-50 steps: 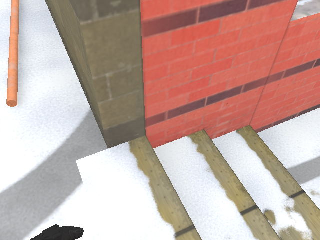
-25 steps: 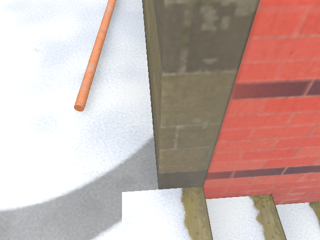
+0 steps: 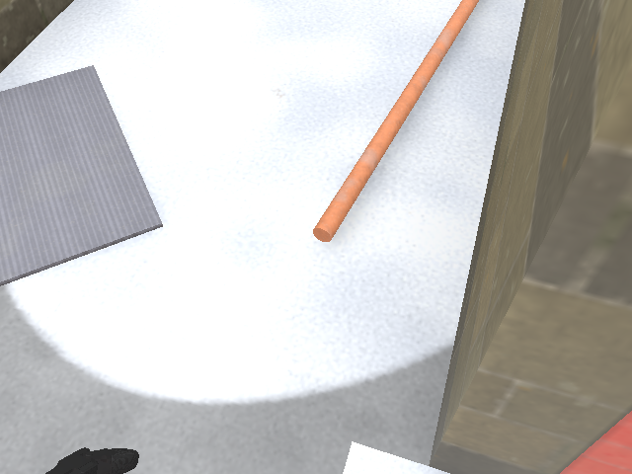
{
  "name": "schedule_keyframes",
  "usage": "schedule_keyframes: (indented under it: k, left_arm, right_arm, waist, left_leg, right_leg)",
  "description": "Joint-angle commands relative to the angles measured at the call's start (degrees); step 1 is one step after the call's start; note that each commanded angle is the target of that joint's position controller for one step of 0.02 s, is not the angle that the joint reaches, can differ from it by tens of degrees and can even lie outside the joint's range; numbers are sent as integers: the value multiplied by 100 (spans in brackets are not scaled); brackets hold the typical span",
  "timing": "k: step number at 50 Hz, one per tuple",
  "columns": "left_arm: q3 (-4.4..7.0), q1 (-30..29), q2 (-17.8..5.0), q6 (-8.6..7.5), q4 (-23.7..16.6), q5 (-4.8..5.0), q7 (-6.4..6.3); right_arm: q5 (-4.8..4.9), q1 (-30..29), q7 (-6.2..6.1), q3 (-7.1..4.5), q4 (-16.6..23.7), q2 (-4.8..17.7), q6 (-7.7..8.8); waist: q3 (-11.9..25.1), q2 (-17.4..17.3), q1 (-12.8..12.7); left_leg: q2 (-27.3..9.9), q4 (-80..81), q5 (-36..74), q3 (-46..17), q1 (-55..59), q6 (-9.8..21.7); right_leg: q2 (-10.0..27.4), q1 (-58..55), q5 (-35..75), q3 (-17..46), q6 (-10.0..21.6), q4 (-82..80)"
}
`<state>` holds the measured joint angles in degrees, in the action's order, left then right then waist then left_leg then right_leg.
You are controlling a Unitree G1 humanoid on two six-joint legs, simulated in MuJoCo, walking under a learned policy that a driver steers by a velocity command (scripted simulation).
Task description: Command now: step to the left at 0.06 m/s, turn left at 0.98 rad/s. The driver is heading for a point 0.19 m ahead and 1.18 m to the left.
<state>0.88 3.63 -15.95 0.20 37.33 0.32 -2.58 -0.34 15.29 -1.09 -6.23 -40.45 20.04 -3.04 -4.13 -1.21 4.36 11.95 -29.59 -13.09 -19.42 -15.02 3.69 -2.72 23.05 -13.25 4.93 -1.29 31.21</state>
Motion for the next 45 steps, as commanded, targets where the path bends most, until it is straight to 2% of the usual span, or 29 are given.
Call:
schedule_keyframes:
  k: [1,2,3,4,5,6,7,8,9,11,13,19,21,23,25,26,27,28,29,30,31,32,33,35,37,38,40,42,45]
  left_arm:
    - [366,1107,-1089,-19,-158,-159,-239]
    - [339,805,-1335,53,-367,-133,-334]
    - [448,873,-1416,133,-304,-158,-339]
    - [383,925,-1020,154,-221,-91,-329]
    - [385,1006,-915,149,-92,-71,-322]
    - [399,1009,-905,154,-28,-111,-324]
    - [424,1149,-945,124,79,-153,-307]
    - [500,1243,-1012,99,104,-130,-308]
    - [512,1295,-1025,103,150,-140,-284]
    - [583,1587,-1111,99,315,-132,-288]
    - [652,1822,-1231,119,535,-185,-295]
    - [935,2120,-1741,51,898,-291,-268]
    - [990,1947,-1785,50,932,-320,-269]
    - [1045,1679,-1851,87,907,-257,-287]
    - [1087,1415,-1877,164,932,-165,-296]
    - [788,234,-1166,69,253,-283,240]
    - [670,-863,-752,174,-58,-439,359]
    - [284,-1191,177,185,-328,-530,454]
    - [239,-899,187,105,-945,-521,479]
    - [286,-571,-170,-70,-1105,-597,443]
    - [356,74,-565,-232,-776,-608,390]
    - [412,549,-785,-291,-419,-603,352]
    - [447,701,-910,-256,-262,-551,346]
    - [416,350,-837,-109,-299,-426,407]
    - [354,-205,-694,-54,-392,-332,449]
    - [317,-476,-622,-58,-435,-294,467]
    - [241,-860,-420,-92,-528,-292,509]
    - [158,-1188,-235,-114,-629,-279,530]
    - [33,-1802,-61,-152,-865,-180,506]
  right_arm:
    - [26,-582,53,63,755,-13,28]
    - [-284,80,127,49,658,102,24]
    - [-230,253,248,-60,635,657,-12]
    - [-321,51,307,-120,530,891,-62]
    - [-393,-92,385,-128,462,796,-113]
    - [-370,-67,471,-97,458,671,-158]
    - [-280,-114,565,-67,499,578,-191]
    - [-244,-107,621,-31,517,492,-201]
    - [-204,-162,657,-30,578,511,-206]
    - [-234,-576,675,34,794,401,-267]
    - [-200,-872,712,127,952,205,-301]
    - [-154,-1714,843,303,1423,-216,-265]
    - [-132,-1740,892,332,1501,-271,-296]
    - [-137,-1599,874,353,1506,-344,-311]
    - [-177,-1261,777,355,1459,-416,-327]
    - [83,868,548,159,477,324,-60]
    - [111,2198,441,8,-190,567,120]
    - [37,1960,322,118,-154,786,256]
    - [92,713,182,118,403,1067,336]
    - [122,154,58,71,606,1141,338]
    - [66,-237,21,114,723,941,352]
    - [28,-346,28,118,736,855,429]
    - [47,-263,65,129,628,772,541]
    - [101,154,129,194,323,504,697]
    - [83,835,148,200,75,350,769]
    - [66,1187,128,193,-62,314,784]
    - [71,1623,52,156,-288,328,771]
    - [94,1826,-10,128,-480,326,715]
    - [61,2022,-45,96,-665,269,596]
  waist:
    - [1217,844,-713]
    - [1242,1167,-300]
    - [1356,1622,-273]
    - [1054,1008,-331]
    - [738,621,-331]
    - [725,544,-265]
    - [762,673,-321]
    - [677,735,-319]
    - [740,833,-347]
    - [594,856,-451]
    - [387,1042,-527]
    - [269,1530,-683]
    - [275,1554,-583]
    - [293,1532,-432]
    - [383,1501,-198]
    - [1383,1108,388]
    - [691,-404,1378]
    - [-171,-1749,1216]
    - [414,-2172,591]
    - [450,-1897,113]
    - [612,-1212,-274]
    - [762,-717,-464]
    - [777,-586,-521]
    - [433,-732,-435]
    - [101,-461,-168]
    - [-58,-264,-42]
    - [-56,-131,47]
    - [83,-253,69]
    - [154,-545,236]
  left_leg:
    - [-237,-1651,-571,-144,-1297,-138]
    - [128,-2818,-2477,454,-2015,-251]
    - [-321,-3743,-2215,943,-2062,-427]
    - [-636,-4266,-1724,1002,-2197,-521]
    - [-762,-4557,-1343,913,-2289,-614]
    - [-784,-4763,-1085,858,-2274,-705]
    - [-761,-5066,-940,897,-2262,-778]
    - [-774,-5313,-836,1041,-2331,-832]
    - [-778,-5342,-793,1086,-2306,-842]
    - [-950,-5208,-573,1224,-2448,-843]
    - [-1142,-4703,-442,1385,-2566,-823]
    - [-1808,-2774,-601,1732,-2129,-590]
    - [-1852,-2233,-611,1887,-1676,-518]
    - [-1815,-1637,-709,2140,-1135,-478]
    - [-1642,-928,-881,2505,-589,-364]
    - [-1219,-1915,-1184,3041,1577,-188]
    - [-1283,-1438,-1282,2512,2297,22]
    - [-1741,-625,-2896,877,1530,77]
    - [-2445,1378,-3897,-1841,1066,621]
    - [-2799,2186,-4442,-2948,841,1003]
    - [-2785,2160,-4322,-2875,828,1120]
    - [-2584,1968,-3523,-2319,738,1083]
    - [-2317,1825,-2862,-1746,615,1016]
    - [-1968,1972,-2198,-1252,532,1046]
    - [-1900,2188,-1492,-1224,990,1109]
    - [-1921,2178,-593,-1194,1423,1096]
    - [-1822,1793,1955,-871,2029,919]
    - [-1610,1298,3917,-557,2159,715]
    - [-1321,869,4946,-560,1803,422]
  right_leg:
    - [1887,-2715,532,1292,282,-1693]
    - [2935,-2814,799,2731,667,-1685]
    - [3406,-2409,1979,2940,1388,-1753]
    - [3077,-2342,2232,2256,1402,-1570]
    - [2557,-2168,2263,1365,1125,-1349]
    - [2192,-2145,2417,764,830,-1177]
    - [2044,-2111,3078,347,808,-975]
    - [2025,-2022,3253,115,792,-897]
    - [2066,-1976,3269,10,819,-858]
    - [2190,-1900,2704,-187,845,-930]
    - [2319,-1872,1973,-315,886,-1068]
    - [2906,-1878,1218,-719,981,-1499]
    - [2980,-1658,889,-982,911,-1651]
    - [2999,-1468,535,-1249,752,-1693]
    - [2968,-1405,733,-1488,653,-1429]
    - [1753,-135,-3433,-2056,271,-600]
    - [1174,1870,-4312,-2267,238,2375]
    - [899,3680,-3397,-1477,312,4765]
    - [730,4190,-1982,-237,180,5163]
    - [835,4158,-1088,-33,44,5095]
    - [830,3797,-382,-52,-77,4957]
    - [896,3166,-47,-124,-184,4715]
    - [957,2709,134,-128,-241,4435]
    - [935,2414,314,-164,-291,3751]
    - [817,2616,422,-237,-251,3061]
    - [729,2861,453,-285,-222,2736]
    - [415,2996,537,-480,-167,2179]
    - [99,2795,620,-649,-121,1843]
    - [-302,2099,897,-819,4,1084]
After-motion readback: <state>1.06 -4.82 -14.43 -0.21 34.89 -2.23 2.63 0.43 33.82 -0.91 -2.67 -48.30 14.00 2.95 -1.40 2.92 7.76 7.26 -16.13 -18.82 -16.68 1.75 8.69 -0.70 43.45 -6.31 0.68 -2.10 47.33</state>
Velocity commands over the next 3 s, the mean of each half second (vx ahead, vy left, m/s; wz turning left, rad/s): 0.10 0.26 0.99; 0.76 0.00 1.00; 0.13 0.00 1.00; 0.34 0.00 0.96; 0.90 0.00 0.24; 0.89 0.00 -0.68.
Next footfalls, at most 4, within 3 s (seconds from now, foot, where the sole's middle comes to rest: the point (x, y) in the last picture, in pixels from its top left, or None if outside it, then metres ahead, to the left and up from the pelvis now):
0.02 right None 0.13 -0.13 -0.77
0.56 left None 0.00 0.23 -0.77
1.04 right None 0.35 0.48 -0.77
1.46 left None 0.13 0.61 -0.77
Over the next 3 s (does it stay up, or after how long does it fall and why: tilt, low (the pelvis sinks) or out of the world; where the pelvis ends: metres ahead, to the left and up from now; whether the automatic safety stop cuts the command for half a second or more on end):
stays up -0.20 1.26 0.00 its command is cut before an obstacle from the start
